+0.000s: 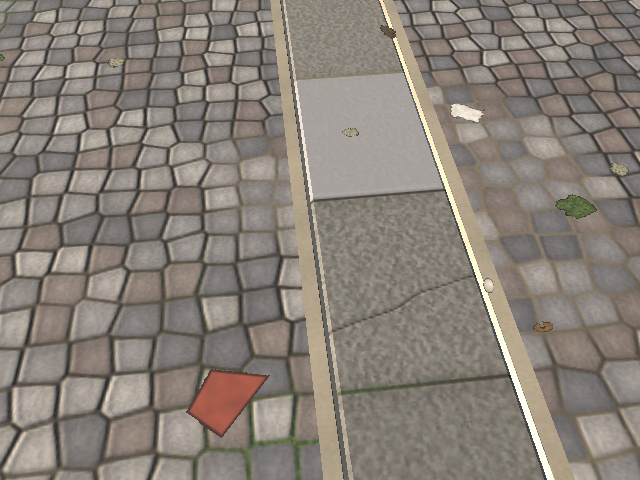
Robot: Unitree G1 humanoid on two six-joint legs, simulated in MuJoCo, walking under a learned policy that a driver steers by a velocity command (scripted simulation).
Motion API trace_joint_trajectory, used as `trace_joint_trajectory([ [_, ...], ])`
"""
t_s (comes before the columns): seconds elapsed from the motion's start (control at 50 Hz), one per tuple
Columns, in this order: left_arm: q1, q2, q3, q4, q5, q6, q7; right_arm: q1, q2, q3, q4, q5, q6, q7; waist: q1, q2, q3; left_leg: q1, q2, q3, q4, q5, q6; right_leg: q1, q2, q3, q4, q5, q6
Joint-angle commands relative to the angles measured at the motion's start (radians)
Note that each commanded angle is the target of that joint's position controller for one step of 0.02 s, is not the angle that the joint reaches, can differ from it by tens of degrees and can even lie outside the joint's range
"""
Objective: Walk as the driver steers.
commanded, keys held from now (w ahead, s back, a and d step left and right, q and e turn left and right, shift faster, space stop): w+e+shift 0.34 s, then w+q+shift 0.66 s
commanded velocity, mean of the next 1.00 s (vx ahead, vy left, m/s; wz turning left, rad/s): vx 1.00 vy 0.00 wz -0.12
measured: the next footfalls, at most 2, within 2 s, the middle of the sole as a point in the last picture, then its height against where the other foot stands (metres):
right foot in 0.34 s outside the picture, level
left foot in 0.80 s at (380, 295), level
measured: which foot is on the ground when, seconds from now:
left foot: down 0.00-0.32, up 0.34-0.78, down 0.80-1.00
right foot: up 0.00-0.32, down 0.34-0.82, up 0.84-1.00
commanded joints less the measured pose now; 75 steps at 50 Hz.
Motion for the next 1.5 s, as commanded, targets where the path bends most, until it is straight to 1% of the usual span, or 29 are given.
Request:
trace_joint_trajectory([
  [0.02,-0.117,0.004,-0.006,-0.147,-0.004,-0.003,-0.022,0.088,-0.047,-0.017,0.015,-0.006,-0.006,0.005,-0.041,0.124,0.027,0.3,0.262,-0.305,-0.3,-0.04,0.152,-0.38,-0.152,0.046,-0.012,0.058,-0.002],
  [0.2,-0.337,-0.007,-0.028,-0.221,0.002,-0.005,-0.071,0.14,-0.143,-0.019,0.141,-0.007,-0.01,-0.014,-0.055,0.03,0.154,0.283,0.224,0.127,-0.424,0.393,0.087,-0.37,-0.129,-0.109,-0.446,0.398,-0.008],
  [0.26,-0.379,0.025,-0.013,-0.234,-0.005,-0.019,-0.093,0.19,-0.221,-0.027,0.163,-0.014,0.005,-0.029,-0.032,0.113,0.103,0.347,0.212,0.231,-0.313,1.07,0.03,-0.136,-0.002,-0.264,-0.603,0.373,-0.056],
  [0.32,0.012,0.153,0.06,-0.144,-0.017,0.002,-0.083,0.111,-0.29,-0.047,0.126,-0.01,0.033,-0.051,0.216,0.226,-0.098,0.27,0.27,0.216,0.188,1.562,0.045,0.34,0.072,-0.255,-0.605,0.232,-0.132],
  [0.34,0.28,0.208,0.094,-0.06,-0.017,0.011,-0.067,0.03,-0.263,-0.042,0.087,0.002,0.022,-0.045,0.339,0.139,-0.166,0.031,0.188,0.218,0.57,1.153,0.04,0.709,0.018,-0.125,-0.778,0.363,-0.196],
  [0.36,0.261,0.192,0.066,-0.015,0.003,0.01,-0.047,0.085,-0.049,0.019,0.067,-0.037,-0.011,-0.023,0.192,-0.193,-0.136,-0.327,0.022,0.154,0.991,-0.266,0.052,0.9,-0.1,0.101,-0.702,0.413,-0.219],
  [0.38,0.167,0.188,0.049,-0.091,0.043,-0.012,-0.042,0.226,-0.037,0.048,0.015,0.03,-0.057,0.0,0.081,-0.252,-0.41,-0.518,0.003,-0.084,1.127,-0.332,0.087,1.049,-0.326,0.654,-0.927,-0.002,-0.427],
  [0.4,0.213,0.118,0.051,-0.062,0.04,-0.02,-0.04,0.096,-0.147,0.023,0.028,0.068,-0.072,0.002,0.17,-0.042,-0.325,-0.555,0.048,-0.1,1.038,-0.175,0.11,0.926,-0.333,0.716,-1.143,-0.253,-0.362],
  [0.44,0.038,0.073,0.024,-0.058,0.039,-0.052,-0.045,0.032,-0.121,0.025,0.025,0.072,-0.052,-0.012,0.05,0.158,-0.045,-0.497,0.134,-0.086,0.891,-0.049,0.104,0.526,-0.301,0.538,-1.203,-0.167,-0.289],
  [0.5,-0.066,-0.009,-0.005,-0.028,0.055,-0.078,-0.049,0.132,-0.092,0.02,0.086,0.062,0.035,-0.008,-0.057,0.061,0.055,-0.346,0.216,-0.104,0.805,0.023,0.065,0.159,-0.212,0.212,-1.221,0.009,-0.212],
  [0.56,-0.031,0.016,0.0,0.012,0.057,-0.1,-0.036,-0.002,-0.051,0.032,0.041,0.036,0.053,-0.011,-0.011,0.025,0.129,-0.39,0.189,-0.081,0.613,0.214,0.029,0.067,-0.137,-0.044,-1.272,0.23,-0.138],
  [0.72,0.1,0.09,0.004,0.081,0.053,-0.088,0.009,-0.224,-0.053,0.03,-0.015,0.048,0.001,0.076,0.083,-0.002,0.111,-0.345,0.035,0.128,0.036,0.551,0.115,0.533,-0.172,-0.248,-1.24,0.806,0.028],
  [0.76,0.084,0.14,0.017,0.075,0.071,-0.054,0.029,-0.147,-0.099,0.006,-0.021,0.056,0.013,0.083,0.011,-0.083,0.018,-0.266,-0.054,0.211,0.071,0.368,0.151,0.681,-0.206,-0.26,-1.055,1.339,0.055],
  [0.8,-0.043,0.186,0.031,0.04,0.083,-0.03,0.038,0.263,-0.216,-0.047,0.064,0.06,0.053,0.067,-0.221,-0.142,-0.157,0.15,-0.061,0.143,0.155,0.221,0.22,0.564,-0.233,-0.239,-0.599,1.567,0.049],
  [0.82,-0.122,0.156,0.025,0.023,0.061,-0.043,0.025,0.451,-0.255,-0.063,0.112,0.056,0.079,0.044,-0.32,-0.018,-0.192,0.423,-0.016,0.029,0.095,0.221,0.251,0.332,-0.121,-0.259,-0.169,1.109,0.055],
  [0.84,0.034,-0.073,-0.035,-0.037,0.047,-0.081,-0.003,0.363,-0.291,-0.064,0.101,0.029,0.066,0.041,-0.1,0.468,-0.223,0.769,0.18,-0.46,0.051,-0.023,0.469,-0.259,0.095,-0.1,0.332,-0.21,0.135],
  [0.86,0.024,0.003,-0.05,-0.076,0.012,-0.131,-0.027,0.303,-0.212,-0.045,0.053,0.009,0.054,0.039,-0.118,0.306,-0.392,0.81,0.269,-0.858,-0.227,-0.495,0.51,-0.358,0.074,0.097,0.302,-0.139,0.051],
  [0.88,-0.115,0.063,-0.036,-0.111,-0.012,-0.149,-0.031,0.299,-0.159,-0.038,0.037,-0.001,0.042,0.033,-0.136,0.163,-0.24,0.677,0.254,-0.838,-0.321,-0.516,0.43,-0.37,0.027,0.101,0.188,-0.068,0.004],
  [0.92,-0.155,0.039,-0.04,-0.122,0.025,-0.149,-0.018,0.173,-0.124,-0.025,0.024,0.005,0.015,0.047,-0.009,-0.071,-0.052,0.324,0.188,-0.692,-0.337,-0.294,0.39,-0.268,-0.041,0.093,-0.04,0.007,-0.004],
  [1.04,-0.275,0.015,-0.045,-0.171,0.073,-0.101,0.004,0.088,-0.122,-0.019,0.011,0.044,0.024,0.001,0.014,0.019,0.108,-0.122,-0.012,-0.342,-0.362,0.12,0.349,-0.054,-0.065,-0.006,-0.551,0.222,0.122],
  [1.16,-0.388,0.056,-0.01,-0.219,0.005,-0.113,0.0,0.166,-0.134,-0.036,0.065,0.061,0.043,-0.018,-0.062,0.146,0.03,0.016,-0.002,-0.429,-0.238,0.024,0.236,0.171,0.001,0.043,-0.939,0.451,0.147],
  [1.22,-0.07,0.141,0.046,-0.159,-0.01,-0.124,0.007,0.105,-0.131,-0.036,0.044,0.026,0.056,-0.009,0.136,0.167,-0.184,0.11,-0.011,-0.387,0.167,0.394,0.156,0.492,-0.039,0.031,-0.892,0.303,0.081],
  [1.24,0.193,0.183,0.055,-0.12,-0.003,-0.11,0.019,0.085,-0.043,-0.002,0.006,-0.013,0.057,0.001,0.228,0.076,-0.373,-0.077,-0.039,-0.309,0.523,0.195,0.133,0.832,-0.214,0.208,-0.798,0.054,0.035],
  [1.26,0.197,0.27,0.062,-0.086,0.045,-0.108,-0.006,0.301,0.056,0.035,-0.043,0.061,0.044,0.012,0.068,-0.48,-0.514,-0.419,-0.119,-0.218,0.852,-0.326,0.098,1.081,-0.474,0.874,-1.057,-0.391,-0.162],
  [1.28,0.126,0.159,0.05,-0.117,0.04,-0.099,-0.007,0.241,-0.042,0.029,-0.011,0.092,0.055,-0.003,0.112,-0.38,-0.369,-0.556,-0.002,-0.164,0.946,-0.207,0.098,0.981,-0.45,0.917,-1.13,-0.63,-0.14],
  [1.32,0.068,0.083,0.031,-0.094,0.043,-0.079,0.003,0.019,-0.123,0.007,-0.04,0.033,0.062,-0.002,0.145,-0.02,-0.111,-0.551,0.058,-0.093,0.907,-0.079,0.099,0.703,-0.352,0.534,-1.119,-0.224,-0.07],
  [1.34,0.055,0.078,0.028,-0.071,0.053,-0.076,0.002,-0.043,-0.108,0.005,-0.067,0.016,0.059,0.005,0.127,0.027,-0.033,-0.528,0.091,-0.092,0.854,-0.047,0.102,0.588,-0.316,0.413,-1.125,-0.058,-0.066],
  [1.4,0.02,-0.004,0.004,-0.01,0.041,-0.084,-0.009,-0.032,-0.051,0.009,-0.092,0.058,0.087,0.024,0.056,-0.047,0.023,-0.496,0.162,-0.087,0.81,-0.044,0.112,0.455,-0.272,0.197,-1.169,0.108,-0.053],
  [1.5,-0.038,0.062,0.015,0.034,0.049,-0.087,0.001,-0.113,-0.052,0.021,-0.127,0.042,0.088,0.044,0.015,-0.005,0.118,-0.528,0.172,-0.04,0.634,0.183,0.078,0.338,-0.243,-0.08,-1.258,0.329,-0.041],
])
Keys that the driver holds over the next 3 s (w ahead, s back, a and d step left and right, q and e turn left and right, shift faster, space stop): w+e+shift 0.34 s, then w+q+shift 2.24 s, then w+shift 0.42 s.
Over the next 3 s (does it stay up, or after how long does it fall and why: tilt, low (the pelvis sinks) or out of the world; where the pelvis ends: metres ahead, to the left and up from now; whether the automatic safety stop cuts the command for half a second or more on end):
stays up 1.98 0.82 -0.01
